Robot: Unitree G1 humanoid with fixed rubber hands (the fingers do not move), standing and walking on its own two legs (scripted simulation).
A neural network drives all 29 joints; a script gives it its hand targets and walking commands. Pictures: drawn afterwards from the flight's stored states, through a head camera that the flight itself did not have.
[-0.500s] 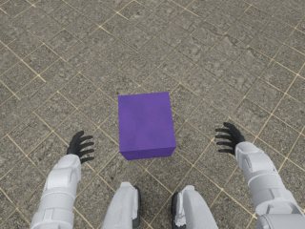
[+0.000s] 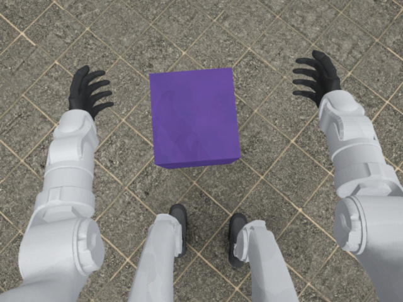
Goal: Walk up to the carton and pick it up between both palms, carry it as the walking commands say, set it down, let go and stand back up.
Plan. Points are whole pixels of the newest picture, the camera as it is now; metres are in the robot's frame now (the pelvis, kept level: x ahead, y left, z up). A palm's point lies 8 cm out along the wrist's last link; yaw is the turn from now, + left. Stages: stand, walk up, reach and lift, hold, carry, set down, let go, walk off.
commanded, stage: reach and lift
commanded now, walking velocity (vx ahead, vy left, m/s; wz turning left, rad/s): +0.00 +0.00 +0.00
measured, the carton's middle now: (195, 125) +0.53 +0.07 -0.52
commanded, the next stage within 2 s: none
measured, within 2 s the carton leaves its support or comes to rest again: neither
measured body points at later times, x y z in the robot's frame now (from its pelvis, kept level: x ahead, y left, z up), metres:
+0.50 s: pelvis +0.00 +0.00 -0.05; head +0.31 +0.01 +0.27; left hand +0.49 +0.28 -0.17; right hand +0.55 -0.18 -0.17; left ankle +0.09 +0.12 -0.63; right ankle +0.06 -0.12 -0.63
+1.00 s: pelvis -0.03 +0.00 -0.20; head +0.31 +0.01 +0.09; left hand +0.49 +0.28 -0.32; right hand +0.55 -0.17 -0.33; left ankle +0.09 +0.12 -0.63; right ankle +0.06 -0.12 -0.63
